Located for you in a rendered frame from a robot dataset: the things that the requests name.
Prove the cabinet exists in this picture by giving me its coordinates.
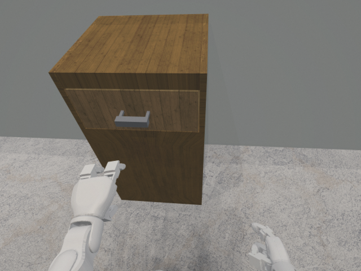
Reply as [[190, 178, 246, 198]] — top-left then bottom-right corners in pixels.
[[49, 14, 209, 205]]

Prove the robot left hand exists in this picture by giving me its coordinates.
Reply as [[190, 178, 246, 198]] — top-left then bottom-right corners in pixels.
[[71, 160, 126, 222]]

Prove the handle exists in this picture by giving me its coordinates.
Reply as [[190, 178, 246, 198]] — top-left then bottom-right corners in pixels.
[[115, 110, 150, 128]]

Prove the drawer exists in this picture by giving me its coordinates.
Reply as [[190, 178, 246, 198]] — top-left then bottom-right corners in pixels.
[[66, 88, 200, 132]]

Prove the robot right hand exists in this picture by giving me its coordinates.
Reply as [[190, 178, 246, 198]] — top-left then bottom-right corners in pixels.
[[248, 222, 291, 271]]

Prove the left robot forearm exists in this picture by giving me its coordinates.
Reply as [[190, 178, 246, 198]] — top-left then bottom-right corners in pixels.
[[48, 215, 104, 271]]

